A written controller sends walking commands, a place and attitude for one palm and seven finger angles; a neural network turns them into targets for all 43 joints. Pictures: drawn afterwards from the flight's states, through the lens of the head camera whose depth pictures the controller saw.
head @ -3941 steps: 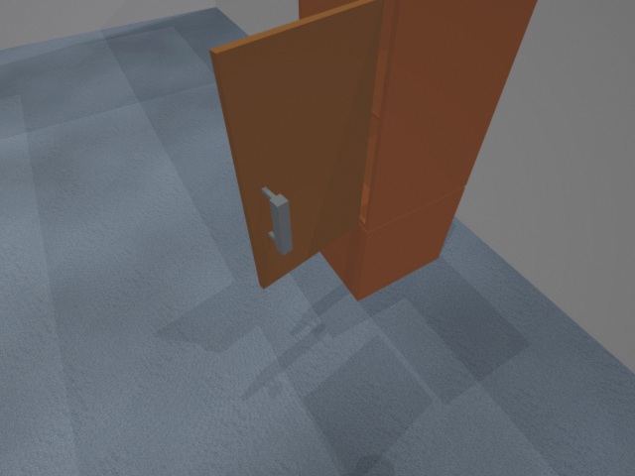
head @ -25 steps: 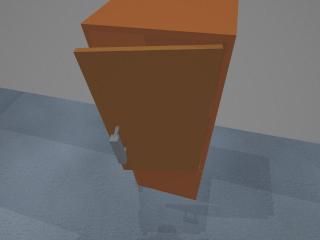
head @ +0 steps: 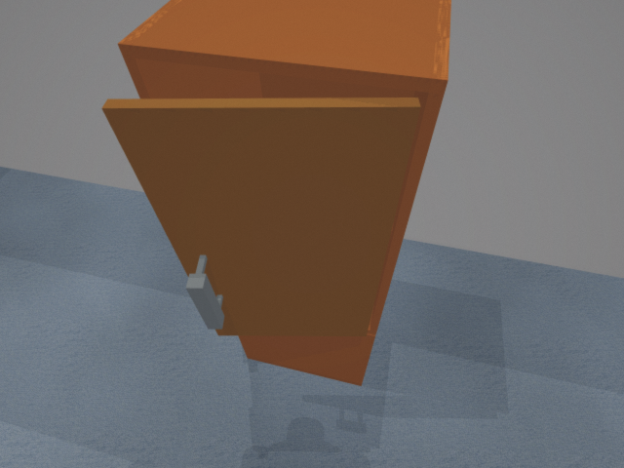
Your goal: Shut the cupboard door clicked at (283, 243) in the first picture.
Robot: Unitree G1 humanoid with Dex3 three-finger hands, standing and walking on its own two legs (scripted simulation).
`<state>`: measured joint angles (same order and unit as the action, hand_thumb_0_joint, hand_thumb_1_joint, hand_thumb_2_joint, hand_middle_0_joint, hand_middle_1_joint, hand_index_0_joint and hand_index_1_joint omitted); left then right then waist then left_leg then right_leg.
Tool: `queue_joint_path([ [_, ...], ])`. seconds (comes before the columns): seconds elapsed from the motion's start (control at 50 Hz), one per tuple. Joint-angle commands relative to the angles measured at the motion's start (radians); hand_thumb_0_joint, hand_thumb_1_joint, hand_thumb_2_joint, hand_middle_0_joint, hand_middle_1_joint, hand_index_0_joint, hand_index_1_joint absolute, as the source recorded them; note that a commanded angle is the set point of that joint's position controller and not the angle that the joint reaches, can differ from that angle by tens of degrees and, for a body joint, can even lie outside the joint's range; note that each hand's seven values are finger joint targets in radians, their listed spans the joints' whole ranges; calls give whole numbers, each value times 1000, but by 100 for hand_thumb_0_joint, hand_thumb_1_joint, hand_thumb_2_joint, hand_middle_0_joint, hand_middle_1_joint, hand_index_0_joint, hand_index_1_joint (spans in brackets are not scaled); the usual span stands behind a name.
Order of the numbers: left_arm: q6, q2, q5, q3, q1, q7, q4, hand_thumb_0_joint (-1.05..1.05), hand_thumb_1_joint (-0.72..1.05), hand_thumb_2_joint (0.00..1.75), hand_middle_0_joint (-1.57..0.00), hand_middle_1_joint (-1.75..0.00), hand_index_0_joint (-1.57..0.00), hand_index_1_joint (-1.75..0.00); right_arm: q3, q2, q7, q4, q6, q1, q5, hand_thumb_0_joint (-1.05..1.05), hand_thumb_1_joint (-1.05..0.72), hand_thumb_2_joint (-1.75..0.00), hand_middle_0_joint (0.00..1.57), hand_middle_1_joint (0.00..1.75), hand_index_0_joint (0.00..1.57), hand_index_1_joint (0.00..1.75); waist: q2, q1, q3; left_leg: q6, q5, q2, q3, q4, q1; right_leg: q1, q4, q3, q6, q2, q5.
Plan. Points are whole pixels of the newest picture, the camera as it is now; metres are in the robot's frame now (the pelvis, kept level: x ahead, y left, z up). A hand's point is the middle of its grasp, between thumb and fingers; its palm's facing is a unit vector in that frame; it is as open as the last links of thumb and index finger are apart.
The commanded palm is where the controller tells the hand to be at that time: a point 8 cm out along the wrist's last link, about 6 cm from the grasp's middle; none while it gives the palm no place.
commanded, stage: come to a stop and stand still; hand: left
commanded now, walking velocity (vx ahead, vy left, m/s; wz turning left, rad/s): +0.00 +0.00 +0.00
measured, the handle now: (209, 292) +0.40 +0.21 -0.10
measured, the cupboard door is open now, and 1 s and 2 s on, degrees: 13 13 13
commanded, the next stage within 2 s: look again from close up in 1.16 s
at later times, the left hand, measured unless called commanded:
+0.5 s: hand out of the picture +0.02 +0.14 -0.17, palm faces +0.03 -0.98 -0.21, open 7.3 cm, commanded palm none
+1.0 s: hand out of the picture +0.02 +0.11 -0.17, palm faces +0.05 -0.97 -0.22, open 7.3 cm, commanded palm none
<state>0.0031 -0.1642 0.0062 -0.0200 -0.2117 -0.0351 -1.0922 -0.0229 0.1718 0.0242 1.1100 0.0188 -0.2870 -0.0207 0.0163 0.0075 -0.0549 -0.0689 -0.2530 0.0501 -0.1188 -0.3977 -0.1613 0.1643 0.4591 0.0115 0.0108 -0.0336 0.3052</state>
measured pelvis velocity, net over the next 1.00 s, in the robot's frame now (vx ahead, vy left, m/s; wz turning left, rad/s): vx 0.04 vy -0.06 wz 0.02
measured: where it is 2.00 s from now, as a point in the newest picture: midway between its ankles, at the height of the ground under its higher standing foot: outside the picture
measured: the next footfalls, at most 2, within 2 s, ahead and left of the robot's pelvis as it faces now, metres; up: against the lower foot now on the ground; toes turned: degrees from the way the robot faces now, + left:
none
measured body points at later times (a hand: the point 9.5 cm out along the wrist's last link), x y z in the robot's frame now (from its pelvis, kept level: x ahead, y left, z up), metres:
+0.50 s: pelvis +0.03 -0.03 +0.00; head +0.06 -0.04 +0.45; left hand +0.02 +0.19 -0.16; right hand +0.04 -0.25 -0.17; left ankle -0.02 +0.07 -0.74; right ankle -0.04 -0.12 -0.74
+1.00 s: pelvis +0.04 -0.06 +0.00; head +0.06 -0.07 +0.45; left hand +0.02 +0.16 -0.16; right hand +0.04 -0.28 -0.17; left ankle -0.02 +0.07 -0.74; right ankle -0.04 -0.12 -0.74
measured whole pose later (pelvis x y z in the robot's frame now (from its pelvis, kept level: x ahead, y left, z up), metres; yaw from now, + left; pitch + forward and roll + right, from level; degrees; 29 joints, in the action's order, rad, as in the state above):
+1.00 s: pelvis +0.04 -0.06 +0.00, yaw +1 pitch +0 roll +1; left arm 0.02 -0.14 0.00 -0.01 -0.28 -0.05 -1.13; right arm -0.01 0.15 0.05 1.15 0.01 -0.25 -0.02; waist 0.00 -0.01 -0.04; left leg 0.03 -0.29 -0.03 -0.07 -0.39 -0.10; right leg 0.07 0.40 0.05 -0.08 0.05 0.34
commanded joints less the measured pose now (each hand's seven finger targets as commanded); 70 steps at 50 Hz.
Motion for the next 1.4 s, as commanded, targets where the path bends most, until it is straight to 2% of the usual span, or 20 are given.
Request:
queue_joint_path([
  [0.0,14,-98,1,18,-84,-7,5,0,90,90,-20,-30,-20,-30,20,85,11,-17,24,-48,6,0,-90,-90,20,30,20,30,-20,-12,36,15,287,-156,145,57,39,8,-45,-70,-51,-79,-249],
  [0.18,17,-86,2,19,-103,-12,-12,0,90,90,-20,-30,-20,-30,21,68,18,10,22,-59,8,0,-90,-90,20,30,20,30,-16,-8,37,18,362,-159,132,36,71,-3,-41,-67,-54,-79,-329],
  [0.24,17,-80,2,18,-112,-13,-19,0,90,90,-20,-30,-20,-30,21,67,19,16,19,-54,8,0,-90,-90,20,30,20,30,-26,-9,26,19,339,-162,130,40,77,4,-51,-69,-55,-80,-319],
  [0.32,19,-80,3,19,-121,-15,-21,0,90,90,-20,-30,-20,-30,21,65,21,16,19,-55,8,0,-90,-90,20,30,20,30,-19,-7,41,21,375,-162,127,31,93,-12,-47,-67,-58,-83,-367],
  [0.36,20,-80,5,22,-127,-15,-21,0,90,90,-20,-30,-20,-30,21,62,23,18,19,-50,8,0,-90,-90,20,30,20,30,-25,-8,27,21,385,-162,125,27,95,-11,-49,-65,-57,-81,-392],
  [0.44,20,-77,4,21,-130,-15,-25,0,90,90,-20,-30,-20,-30,21,65,24,18,16,-44,7,0,-90,-90,20,30,20,30,-17,-8,22,26,361,-163,123,30,93,-15,-58,-69,-60,-84,-392],
  [0.5,21,-80,4,23,-133,-16,-24,0,90,90,-20,-30,-20,-30,21,65,25,18,15,-41,7,0,-90,-90,20,30,20,30,-18,-7,25,29,372,-164,119,25,97,-25,-56,-70,-63,-86,-439],
  [0.64,24,-83,3,23,-143,-16,-25,0,90,90,-20,-30,-20,-30,20,63,25,17,10,-30,8,0,-90,-90,20,30,20,30,-47,-11,13,39,304,-161,110,26,77,-46,-73,-76,-64,-95,-502],
  [0.7,25,-88,2,25,-145,-16,-21,0,90,90,-20,-30,-20,-30,21,61,25,19,10,-28,8,0,-90,-90,20,30,20,30,-31,-13,24,42,308,-159,106,20,79,-57,-75,-78,-63,-95,-525],
  [0.74,26,-89,1,27,-143,-16,-20,0,90,90,-20,-30,-20,-30,21,60,25,19,9,-33,8,0,-90,-90,20,30,20,30,-50,-11,27,46,295,-159,105,23,73,-70,-75,-76,-64,-97,-547],
  [0.78,26,-88,2,27,-149,-17,-19,0,90,90,-20,-30,-20,-30,21,59,26,18,9,-31,9,0,-90,-90,20,30,20,30,-44,-14,23,46,303,-157,100,15,70,-75,-77,-78,-59,-96,-580],
  [0.9,25,-86,0,30,-151,-16,-18,0,90,90,-20,-30,-20,-30,21,52,28,24,8,-35,9,0,-90,-90,20,30,20,30,-24,-15,21,50,289,-160,97,16,70,-75,-87,-77,-60,-94,-555],
  [0.96,26,-83,0,32,-153,-16,-17,0,90,90,-20,-30,-20,-30,21,44,29,26,7,-44,9,0,-90,-90,20,30,20,30,-50,-14,25,52,281,-159,93,18,66,-89,-86,-74,-57,-89,-582],
  [0.98,25,-82,0,31,-153,-17,-19,0,90,90,-20,-30,-20,-30,21,50,29,28,6,-40,9,0,-90,-90,20,30,20,30,-35,-15,5,54,271,-161,90,18,61,-73,-90,-76,-57,-92,-569],
  [1.14,26,-81,0,32,-169,-17,-24,0,90,90,-20,-30,-20,-30,22,37,30,30,3,-48,10,0,-90,-90,20,30,20,30,-55,-17,3,57,230,-157,83,14,50,-82,-104,-83,-42,-95,-593],
  [1.22,26,-78,-1,34,-173,-18,-24,0,90,90,-20,-30,-20,-30,23,34,31,33,3,-53,10,0,-90,-90,20,30,20,30,-46,-16,6,60,228,-158,79,11,50,-85,-104,-85,-40,-94,-607],
  [1.38,26,-68,-1,33,-177,-17,-27,0,90,90,-20,-30,-20,-30,23,25,32,37,4,-64,11,0,-90,-90,20,30,20,30,-32,-16,-16,59,220,-159,85,21,43,-68,-115,-84,-40,-85,-546],
])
